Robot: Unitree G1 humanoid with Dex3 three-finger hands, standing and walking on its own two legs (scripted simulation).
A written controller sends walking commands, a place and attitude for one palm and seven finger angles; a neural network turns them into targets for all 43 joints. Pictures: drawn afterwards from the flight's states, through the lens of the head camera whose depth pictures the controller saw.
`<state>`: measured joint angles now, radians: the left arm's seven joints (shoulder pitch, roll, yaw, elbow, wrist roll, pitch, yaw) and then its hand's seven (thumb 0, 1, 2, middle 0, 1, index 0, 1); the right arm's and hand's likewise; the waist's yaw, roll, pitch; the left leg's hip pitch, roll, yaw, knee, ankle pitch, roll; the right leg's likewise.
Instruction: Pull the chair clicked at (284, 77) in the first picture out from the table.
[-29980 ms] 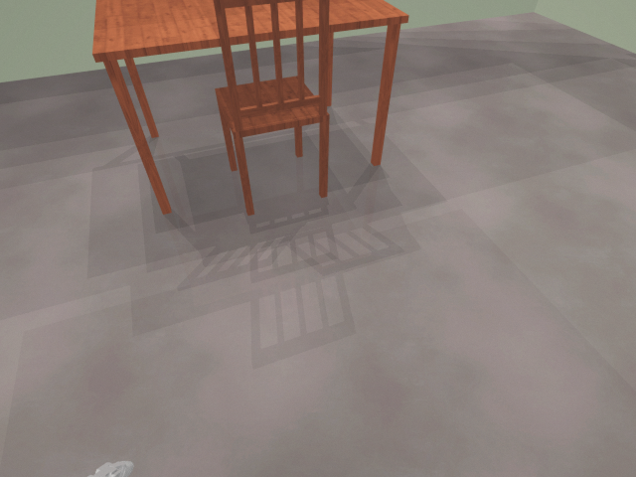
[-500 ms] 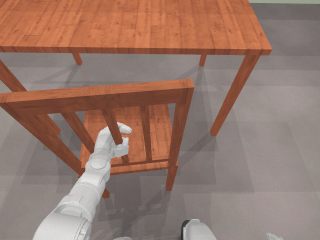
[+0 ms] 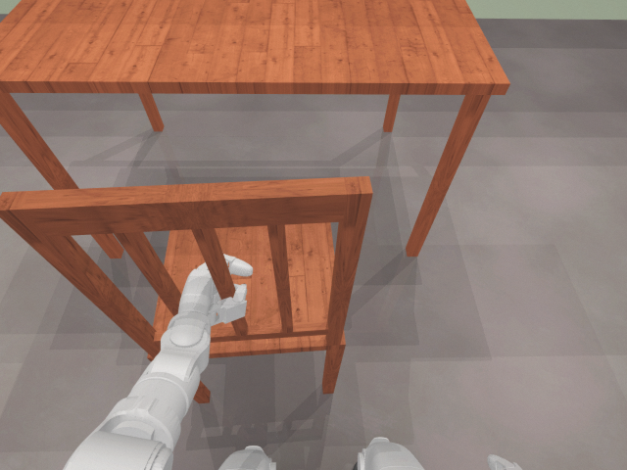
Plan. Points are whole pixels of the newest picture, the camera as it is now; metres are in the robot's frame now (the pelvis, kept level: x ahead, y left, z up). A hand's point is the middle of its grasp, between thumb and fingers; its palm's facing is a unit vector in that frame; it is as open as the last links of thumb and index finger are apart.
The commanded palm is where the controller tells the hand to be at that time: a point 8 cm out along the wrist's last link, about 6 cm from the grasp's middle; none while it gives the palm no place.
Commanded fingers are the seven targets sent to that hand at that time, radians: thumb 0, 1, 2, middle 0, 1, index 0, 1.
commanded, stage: step backward, pulling the chair out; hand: left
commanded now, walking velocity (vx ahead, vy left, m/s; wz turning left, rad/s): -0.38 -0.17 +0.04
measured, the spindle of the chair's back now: (226, 289) +0.37 +0.14 -0.05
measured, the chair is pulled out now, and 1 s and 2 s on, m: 0.35 0.60 0.66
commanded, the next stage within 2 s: stop walking, hand still on the chair in 0.62 s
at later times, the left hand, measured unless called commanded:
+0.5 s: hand (222, 375) +0.24 +0.13 -0.05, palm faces -0.01 -0.99 -0.17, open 5.2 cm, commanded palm +0.23 +0.18 -0.06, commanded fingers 0.00 0.90 0.90 -0.50 -1.45 -0.50 -1.45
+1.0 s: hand out of the picture +0.10 +0.09 -0.05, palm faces -0.02 -0.99 -0.16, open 5.2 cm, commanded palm +0.08 +0.15 -0.03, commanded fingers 0.00 0.90 0.90 -0.50 -1.45 -0.50 -1.45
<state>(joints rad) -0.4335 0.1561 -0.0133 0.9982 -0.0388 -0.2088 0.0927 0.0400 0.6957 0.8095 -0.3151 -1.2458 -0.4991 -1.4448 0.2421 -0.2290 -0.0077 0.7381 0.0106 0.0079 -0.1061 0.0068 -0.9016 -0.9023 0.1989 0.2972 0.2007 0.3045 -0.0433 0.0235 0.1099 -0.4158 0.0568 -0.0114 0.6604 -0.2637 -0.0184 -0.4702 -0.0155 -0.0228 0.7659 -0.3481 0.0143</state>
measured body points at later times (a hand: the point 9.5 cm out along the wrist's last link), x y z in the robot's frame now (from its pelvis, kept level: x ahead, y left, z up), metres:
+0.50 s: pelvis -0.11 +0.00 +0.01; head -0.04 +0.01 +0.45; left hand +0.24 +0.18 -0.04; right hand -0.02 -0.25 -0.12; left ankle -0.05 +0.13 -0.72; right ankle -0.12 -0.14 -0.69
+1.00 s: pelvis -0.23 -0.02 +0.01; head -0.17 -0.02 +0.46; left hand +0.09 +0.15 -0.04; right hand -0.12 -0.31 -0.10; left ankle -0.24 +0.10 -0.72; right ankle -0.19 -0.16 -0.72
